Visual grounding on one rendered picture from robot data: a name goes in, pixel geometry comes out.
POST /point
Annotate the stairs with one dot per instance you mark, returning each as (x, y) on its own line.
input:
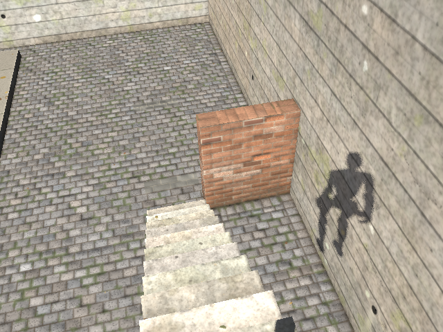
(196, 279)

